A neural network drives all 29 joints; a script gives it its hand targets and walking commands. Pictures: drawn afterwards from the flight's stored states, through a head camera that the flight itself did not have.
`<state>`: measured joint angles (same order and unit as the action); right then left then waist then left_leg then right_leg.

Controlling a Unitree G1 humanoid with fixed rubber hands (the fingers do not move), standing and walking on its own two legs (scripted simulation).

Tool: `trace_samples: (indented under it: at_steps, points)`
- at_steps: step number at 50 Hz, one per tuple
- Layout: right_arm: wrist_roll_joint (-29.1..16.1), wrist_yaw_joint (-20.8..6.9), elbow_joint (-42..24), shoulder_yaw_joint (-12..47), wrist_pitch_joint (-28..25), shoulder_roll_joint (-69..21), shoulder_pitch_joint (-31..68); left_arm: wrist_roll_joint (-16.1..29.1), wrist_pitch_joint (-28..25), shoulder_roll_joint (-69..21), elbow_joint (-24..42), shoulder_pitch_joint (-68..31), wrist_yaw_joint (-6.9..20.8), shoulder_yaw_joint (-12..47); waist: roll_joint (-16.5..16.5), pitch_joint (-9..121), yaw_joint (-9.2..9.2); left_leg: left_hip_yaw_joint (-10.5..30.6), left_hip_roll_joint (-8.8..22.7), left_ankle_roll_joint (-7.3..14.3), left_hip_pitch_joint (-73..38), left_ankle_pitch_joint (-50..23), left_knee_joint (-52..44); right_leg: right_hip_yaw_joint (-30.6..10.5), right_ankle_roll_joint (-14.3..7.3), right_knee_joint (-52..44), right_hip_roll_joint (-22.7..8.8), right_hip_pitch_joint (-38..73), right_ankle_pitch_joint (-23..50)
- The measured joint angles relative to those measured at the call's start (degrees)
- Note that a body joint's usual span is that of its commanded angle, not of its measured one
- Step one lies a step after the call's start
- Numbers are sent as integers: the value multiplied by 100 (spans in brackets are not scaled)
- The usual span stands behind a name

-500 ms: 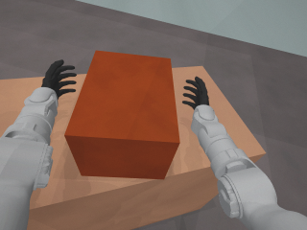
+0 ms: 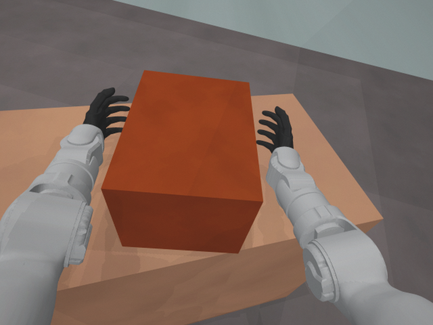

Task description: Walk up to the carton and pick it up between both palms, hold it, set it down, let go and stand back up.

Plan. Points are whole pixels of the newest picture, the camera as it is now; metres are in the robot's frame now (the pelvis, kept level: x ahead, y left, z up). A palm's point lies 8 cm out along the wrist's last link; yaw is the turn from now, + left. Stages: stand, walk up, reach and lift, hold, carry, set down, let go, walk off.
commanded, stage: reach and lift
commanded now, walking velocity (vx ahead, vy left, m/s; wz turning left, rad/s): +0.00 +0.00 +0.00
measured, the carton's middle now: (189, 159) +0.45 -0.01 +0.05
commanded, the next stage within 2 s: none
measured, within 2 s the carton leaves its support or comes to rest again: neither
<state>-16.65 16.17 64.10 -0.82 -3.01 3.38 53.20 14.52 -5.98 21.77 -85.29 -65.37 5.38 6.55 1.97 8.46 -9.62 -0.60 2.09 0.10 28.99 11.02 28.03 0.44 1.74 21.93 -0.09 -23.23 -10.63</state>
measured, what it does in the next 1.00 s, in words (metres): stands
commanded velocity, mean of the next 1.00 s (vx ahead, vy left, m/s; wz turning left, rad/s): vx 0.00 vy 0.00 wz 0.00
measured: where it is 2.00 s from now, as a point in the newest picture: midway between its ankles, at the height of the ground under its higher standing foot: outside the picture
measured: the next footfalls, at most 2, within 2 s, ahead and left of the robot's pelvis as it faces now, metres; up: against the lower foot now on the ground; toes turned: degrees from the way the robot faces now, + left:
none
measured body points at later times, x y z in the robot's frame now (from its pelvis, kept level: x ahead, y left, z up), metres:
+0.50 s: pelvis +0.00 +0.00 +0.00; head +0.04 +0.04 +0.45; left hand +0.49 +0.15 +0.12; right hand +0.43 -0.17 +0.13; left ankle +0.02 +0.11 -0.74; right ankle -0.01 -0.14 -0.74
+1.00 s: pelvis +0.02 +0.01 +0.01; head +0.04 +0.04 +0.46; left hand +0.49 +0.15 +0.13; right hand +0.42 -0.17 +0.13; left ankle +0.02 +0.11 -0.74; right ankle -0.01 -0.14 -0.74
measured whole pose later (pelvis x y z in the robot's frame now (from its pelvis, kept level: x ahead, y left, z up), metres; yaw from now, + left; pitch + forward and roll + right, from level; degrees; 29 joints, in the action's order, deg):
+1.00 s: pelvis +0.02 +0.01 +0.01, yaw -1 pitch +2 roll -1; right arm 18.6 7.6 47.1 -32.4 -3.0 -9.9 46.1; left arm -19.3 -2.0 13.1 -70.3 -58.6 9.3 -27.5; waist 4.5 -0.7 -6.9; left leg -2.9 0.3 0.9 11.3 10.1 19.7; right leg -1.4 2.9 14.9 -2.0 -6.8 -9.8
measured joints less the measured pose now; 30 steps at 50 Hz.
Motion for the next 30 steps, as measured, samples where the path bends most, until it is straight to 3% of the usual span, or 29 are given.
trace_samples:
  at_steps: [10, 23, 30]
  points:
    - [318, 121, 57, -340, 139, -177, 224, -477, 219, -134, 219, -64, -220, -506, 140, 26, 60, -39, 42, -24, -10, -26, -38, -42, -24, 17, 38, -37, 17]
    - [459, 194, -19, -570, 179, -278, 161, -633, 272, -164, 289, -3, -197, -590, 94, 14, 40, -33, 29, -17, -83, -44, -105, -32, -15, -80, 26, 55, 47]
    - [906, 141, -70, -1035, 206, -402, 146, -1000, 256, -195, 332, 22, -136, -1030, 158, -32, -17, -45, -26, 18, -172, -106, -217, -37, 21, -134, -28, 119, 75]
